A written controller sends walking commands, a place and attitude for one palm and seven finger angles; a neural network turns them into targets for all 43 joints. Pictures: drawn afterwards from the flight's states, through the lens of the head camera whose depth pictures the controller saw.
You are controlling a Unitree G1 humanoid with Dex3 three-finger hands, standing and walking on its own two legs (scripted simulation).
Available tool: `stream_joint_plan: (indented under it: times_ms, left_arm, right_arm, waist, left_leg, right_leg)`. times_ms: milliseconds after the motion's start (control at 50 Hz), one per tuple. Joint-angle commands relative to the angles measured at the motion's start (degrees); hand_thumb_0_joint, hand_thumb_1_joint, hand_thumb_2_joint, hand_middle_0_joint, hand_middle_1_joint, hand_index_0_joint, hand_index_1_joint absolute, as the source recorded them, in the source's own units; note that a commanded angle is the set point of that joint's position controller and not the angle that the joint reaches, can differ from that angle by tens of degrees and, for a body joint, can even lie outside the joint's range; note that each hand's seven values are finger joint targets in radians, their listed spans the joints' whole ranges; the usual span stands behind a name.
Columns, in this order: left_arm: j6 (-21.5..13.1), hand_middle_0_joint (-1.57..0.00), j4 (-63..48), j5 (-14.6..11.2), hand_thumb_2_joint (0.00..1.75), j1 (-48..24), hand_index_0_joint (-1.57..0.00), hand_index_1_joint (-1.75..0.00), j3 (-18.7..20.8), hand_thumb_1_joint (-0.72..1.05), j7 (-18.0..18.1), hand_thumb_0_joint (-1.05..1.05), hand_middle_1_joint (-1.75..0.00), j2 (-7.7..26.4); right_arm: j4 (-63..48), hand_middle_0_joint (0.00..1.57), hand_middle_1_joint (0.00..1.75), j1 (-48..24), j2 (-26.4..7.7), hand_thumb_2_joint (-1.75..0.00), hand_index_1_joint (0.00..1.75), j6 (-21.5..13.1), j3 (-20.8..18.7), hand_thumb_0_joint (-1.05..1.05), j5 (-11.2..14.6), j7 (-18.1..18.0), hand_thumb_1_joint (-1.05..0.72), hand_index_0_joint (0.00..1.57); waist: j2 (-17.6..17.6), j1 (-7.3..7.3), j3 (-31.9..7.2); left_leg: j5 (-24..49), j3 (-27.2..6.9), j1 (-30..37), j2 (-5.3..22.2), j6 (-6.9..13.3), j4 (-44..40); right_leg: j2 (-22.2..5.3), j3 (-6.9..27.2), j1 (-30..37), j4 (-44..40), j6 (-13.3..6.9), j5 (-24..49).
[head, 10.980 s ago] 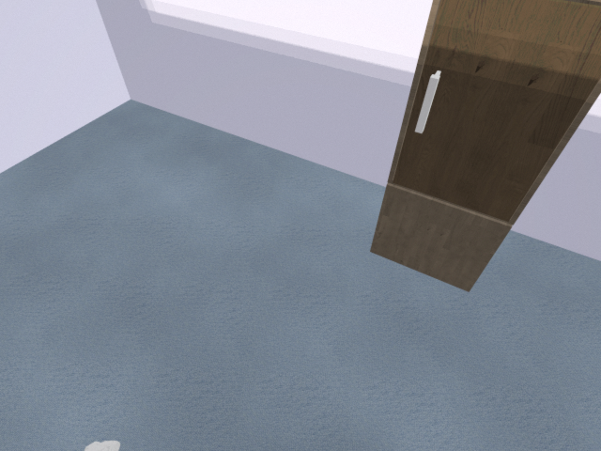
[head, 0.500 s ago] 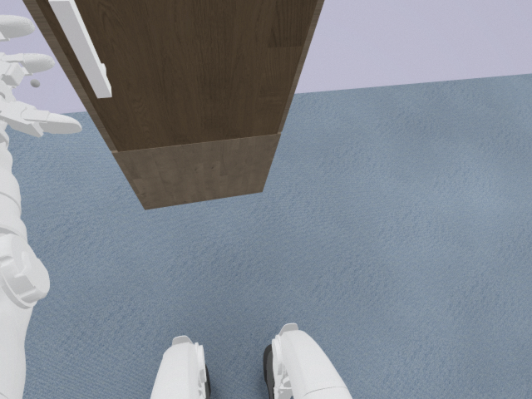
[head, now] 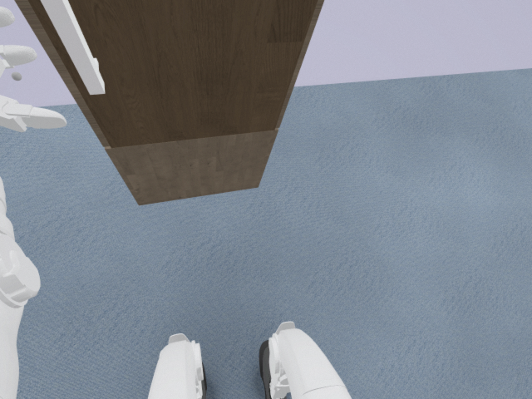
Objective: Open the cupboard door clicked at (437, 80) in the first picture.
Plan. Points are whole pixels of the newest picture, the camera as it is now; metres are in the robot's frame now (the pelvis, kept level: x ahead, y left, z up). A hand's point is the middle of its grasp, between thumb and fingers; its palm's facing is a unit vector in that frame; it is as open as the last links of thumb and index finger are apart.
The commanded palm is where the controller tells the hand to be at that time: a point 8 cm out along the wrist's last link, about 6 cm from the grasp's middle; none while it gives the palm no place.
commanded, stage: move the hooked fingers beside the handle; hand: left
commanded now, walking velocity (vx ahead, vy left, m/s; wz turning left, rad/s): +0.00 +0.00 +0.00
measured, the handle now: (76, 35) +0.60 +0.21 +0.07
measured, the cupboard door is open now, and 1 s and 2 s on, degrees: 0 0 0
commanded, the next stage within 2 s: slide the fingers in behind the handle in 0.36 s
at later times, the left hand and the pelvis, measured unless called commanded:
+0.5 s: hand (21, 79) +0.52 +0.26 +0.07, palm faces +0.11 -0.99 -0.02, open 14.0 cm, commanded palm +0.51 +0.28 +0.06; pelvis +0.00 +0.00 +0.00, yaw +0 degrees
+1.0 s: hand (54, 77) +0.54 +0.23 +0.06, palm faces +0.12 -0.99 -0.01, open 14.0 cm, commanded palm +0.51 +0.26 +0.06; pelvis -0.01 +0.00 +0.00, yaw +0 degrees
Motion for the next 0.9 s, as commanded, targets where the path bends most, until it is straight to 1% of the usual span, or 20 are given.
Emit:
stream_joint_plan:
  times_ms: [0, 60, 80, 120, 140, 180, 220, 300, 420, 440, 480, 520, 560, 600, 620, 660, 720, 780, 820, 880]
  left_arm:
    - [-3.2, -0.3, -11.9, -1.4, 0.3, -21.6, -0.3, -1.2, -1.4, -0.5, -0.3, 0.0, -1.2, 12.5]
    - [-3.1, -0.3, -12.2, -1.5, 0.3, -22.2, -0.3, -1.2, -0.5, -0.5, 0.5, 0.0, -1.2, 13.5]
    - [-3.0, -0.3, -11.6, -1.4, 0.3, -21.9, -0.3, -1.2, -1.4, -0.5, 0.8, 0.0, -1.2, 12.2]
    - [-4.0, -0.3, -13.2, -1.1, 0.3, -23.5, -0.3, -1.2, -0.2, -0.5, 1.6, 0.0, -1.2, 13.9]
    - [-4.3, -0.3, -13.4, -1.1, 0.3, -24.2, -0.3, -1.2, -1.3, -0.5, 1.9, 0.0, -1.2, 12.5]
    - [-4.9, -0.3, -13.5, -0.6, 0.3, -23.3, -0.3, -1.2, 0.4, -0.5, 2.5, 0.0, -1.2, 14.6]
    - [-5.0, -0.3, -12.4, -0.3, 0.3, -24.2, -0.3, -1.2, -0.4, -0.5, 2.6, 0.0, -1.2, 13.9]
    - [-4.8, -0.3, -11.9, -0.4, 0.3, -22.3, -0.3, -1.2, 1.7, -0.5, 2.1, 0.0, -1.2, 16.7]
    - [-4.8, -0.3, -13.4, -1.6, 0.3, -22.3, -0.3, -1.2, -0.8, -0.5, 0.9, 0.0, -1.2, 12.4]
    - [-4.4, -0.3, -11.9, -1.7, 0.3, -21.5, -0.3, -1.2, -0.2, -0.5, 0.9, 0.0, -1.2, 12.8]
    - [-4.1, -0.3, -12.5, -1.9, 0.3, -23.3, -0.3, -1.2, -2.7, -0.5, 1.1, 0.0, -1.2, 9.7]
    - [-4.2, -0.3, -12.1, -1.8, 0.3, -23.1, -0.3, -1.2, -1.6, -0.5, 1.8, 0.0, -1.2, 10.9]
    - [-4.2, -0.3, -11.8, -1.5, 0.3, -24.3, -0.3, -1.2, -2.8, -0.5, 2.5, 0.0, -1.2, 9.3]
    - [-4.5, -0.3, -11.0, -1.0, 0.3, -25.3, -0.3, -1.2, -1.5, -0.5, 3.5, 0.0, -1.2, 11.1]
    - [-4.7, -0.3, -11.1, -0.4, 0.3, -26.2, -0.3, -1.2, -2.1, -0.5, 3.9, 0.0, -1.2, 11.0]
    - [-5.4, -0.3, -12.8, 0.2, 0.3, -26.5, -0.3, -1.2, -1.7, -0.5, 4.8, 0.0, -1.2, 11.3]
    - [-5.8, -0.3, -12.8, 0.1, 0.3, -25.1, -0.3, -1.2, -1.2, -0.5, 5.4, 0.0, -1.2, 11.0]
    - [-4.6, -0.3, -10.7, 0.1, 0.3, -23.8, -0.3, -1.2, -0.7, -0.5, 5.6, 0.0, -1.2, 11.9]
    - [-4.8, -0.3, -12.1, 0.5, 0.3, -23.9, -0.3, -1.2, -0.8, -0.5, 5.8, 0.0, -1.2, 12.3]
    - [-5.0, -0.3, -12.0, 0.1, 0.3, -24.1, -0.3, -1.2, -1.0, -0.5, 5.8, 0.0, -1.2, 11.6]
  right_arm:
    - [-1.2, 0.2, 0.3, 12.2, -11.8, -0.9, 0.3, -0.1, -4.6, 0.0, 0.0, -0.8, -0.9, 0.2]
    - [-1.5, 0.2, 0.3, 11.7, -12.0, -0.9, 0.3, 0.2, -4.6, 0.0, -0.1, -0.7, -0.9, 0.2]
    - [-1.8, 0.2, 0.3, 11.3, -11.8, -0.9, 0.3, 0.1, -4.4, 0.0, 0.0, -0.5, -0.9, 0.2]
    - [-1.9, 0.2, 0.3, 11.3, -11.9, -0.9, 0.3, 0.1, -4.4, 0.0, -0.1, -0.6, -0.9, 0.2]
    - [-1.8, 0.2, 0.3, 11.0, -11.7, -0.9, 0.3, 0.0, -4.5, 0.0, -0.2, -0.5, -0.9, 0.2]
    - [-2.0, 0.2, 0.3, 11.0, -11.9, -0.9, 0.3, 0.0, -4.5, 0.0, -0.3, -0.5, -0.9, 0.2]
    - [-1.9, 0.2, 0.3, 10.8, -11.8, -0.9, 0.3, 0.0, -4.3, 0.0, -0.2, -0.4, -0.9, 0.2]
    - [-2.6, 0.2, 0.3, 10.7, -12.1, -0.9, 0.3, -0.1, -4.3, 0.0, -0.1, -0.5, -0.9, 0.2]
    - [-2.0, 0.2, 0.3, 10.8, -11.8, -0.9, 0.3, 0.1, -4.5, 0.0, 0.0, -0.4, -0.9, 0.2]
    - [-1.9, 0.2, 0.3, 10.9, -11.9, -0.9, 0.3, 0.1, -4.5, 0.0, 0.1, -0.5, -0.9, 0.2]
    - [-1.6, 0.2, 0.3, 10.6, -11.6, -0.9, 0.3, -0.1, -4.6, 0.0, 0.1, -0.5, -0.9, 0.2]
    - [-1.3, 0.2, 0.3, 11.2, -11.8, -0.9, 0.3, -0.1, -4.6, 0.0, 0.0, -0.6, -0.9, 0.2]
    - [-1.2, 0.2, 0.3, 11.0, -11.5, -0.9, 0.3, -0.4, -4.5, 0.0, -0.1, -0.5, -0.9, 0.2]
    - [-1.2, 0.2, 0.3, 11.3, -11.7, -0.9, 0.3, -0.6, -4.4, 0.0, -0.3, -0.6, -0.9, 0.2]
    - [-1.2, 0.2, 0.3, 11.3, -11.7, -0.9, 0.3, -0.7, -4.3, 0.0, -0.3, -0.6, -0.9, 0.2]
    - [-1.3, 0.2, 0.3, 11.4, -11.5, -0.9, 0.3, -0.9, -4.4, 0.0, -0.7, -0.3, -0.9, 0.2]
    - [-1.6, 0.2, 0.3, 11.4, -11.4, -0.9, 0.3, -0.8, -4.5, 0.0, -0.6, 0.0, -0.9, 0.2]
    - [-2.1, 0.2, 0.3, 11.1, -11.5, -0.9, 0.3, -0.5, -4.2, 0.0, -0.4, 0.0, -0.9, 0.2]
    - [-2.5, 0.2, 0.3, 11.0, -11.4, -0.9, 0.3, -0.5, -4.2, 0.0, -0.4, -0.1, -0.9, 0.2]
    - [-2.4, 0.2, 0.3, 10.9, -11.2, -0.9, 0.3, -0.8, -4.3, 0.0, -0.3, 0.0, -0.9, 0.2]
  waist:
    - [15.0, -0.52, -30.9]
    - [13.6, -0.29, -29.8]
    - [13.7, -0.24, -29.0]
    - [13.6, -0.21, -30.2]
    - [13.7, -0.72, -30.0]
    - [13.5, 0.13, -31.3]
    - [14.1, -0.48, -30.0]
    - [12.8, 0.39, -31.6]
    - [13.5, 0.0, -32.3]
    - [12.1, 0.09, -30.7]
    - [12.8, -0.7, -29.3]
    - [11.8, -0.55, -29.9]
    - [12.5, -0.74, -28.7]
    - [11.1, -0.89, -28.3]
    - [11.8, -1.21, -28.9]
    - [14.3, -0.31, -31.1]
    - [13.6, -0.15, -32.1]
    - [10.3, -0.15, -29.5]
    - [12.1, 0.1, -31.4]
    - [10.8, -0.32, -30.5]
  left_leg:
    - [33.1, -4.5, 31.4, -1.2, 0.1, -6.3]
    - [31.9, -4.6, 30.3, -1.2, -0.1, -6.6]
    - [30.0, -4.3, 29.2, -1.4, 0.0, -6.6]
    - [30.9, -4.5, 29.9, -1.3, -0.1, -6.5]
    - [30.8, -4.6, 30.2, -1.3, -0.1, -6.4]
    - [30.4, -4.6, 29.8, -1.4, -0.2, -6.4]
    - [30.6, -4.6, 29.7, -1.4, -0.2, -6.2]
    - [29.1, -4.1, 27.3, -1.7, 0.2, -6.0]
    - [31.3, -4.6, 30.7, -1.2, -0.2, -6.3]
    - [29.8, -4.6, 29.4, -1.3, -0.1, -6.5]
    - [27.3, -4.5, 28.8, -1.5, 0.0, -6.9]
    - [27.5, -4.7, 29.2, -1.4, 0.0, -7.0]
    - [25.6, -4.5, 28.0, -1.6, 0.0, -7.0]
    - [23.9, -4.5, 26.2, -1.7, 0.3, -6.8]
    - [24.3, -4.6, 26.8, -1.7, 0.2, -6.9]
    - [26.0, -4.6, 28.2, -1.8, -0.1, -6.5]
    - [27.8, -4.2, 28.4, -1.8, 0.0, -6.1]
    - [24.2, -3.4, 23.6, -2.0, 0.5, -6.6]
    - [24.9, -3.2, 24.2, -2.1, 0.5, -6.4]
    - [23.7, -2.9, 23.1, -2.1, 0.7, -6.2]
  right_leg:
    - [1.9, 0.7, 8.9, -5.2, -1.5, 19.2]
    - [1.8, 0.6, 9.1, -5.3, -1.3, 18.3]
    - [1.9, 0.7, 9.0, -5.4, -1.3, 17.3]
    - [1.8, 0.7, 9.1, -5.0, -1.4, 17.8]
    - [1.8, 0.7, 8.8, -5.1, -1.3, 17.7]
    - [1.8, 0.8, 9.8, -4.7, -1.4, 17.4]
    - [1.8, 0.8, 8.8, -4.6, -1.4, 17.5]
    - [1.8, 1.4, 11.7, -4.5, -1.5, 18.4]
    - [1.9, 0.7, 9.8, -4.7, -1.3, 18.2]
    - [2.0, 0.7, 10.0, -5.1, -1.3, 17.4]
    - [1.8, 0.7, 8.7, -5.5, -1.2, 15.5]
    - [1.9, 0.6, 8.6, -5.5, -1.3, 15.4]
    - [1.8, 0.8, 8.1, -5.6, -1.3, 14.3]
    - [1.8, 1.0, 8.6, -5.4, -1.4, 13.5]
    - [1.7, 0.9, 8.1, -5.2, -1.3, 13.6]
    - [1.6, 1.0, 8.6, -4.8, -1.5, 14.5]
    - [1.8, 1.1, 9.8, -4.6, -1.4, 16.5]
    - [1.7, 1.6, 12.8, -5.1, -1.1, 16.2]
    - [1.6, 1.8, 13.0, -4.8, -1.2, 17.1]
    - [1.8, 2.1, 13.6, -5.2, -1.0, 17.0]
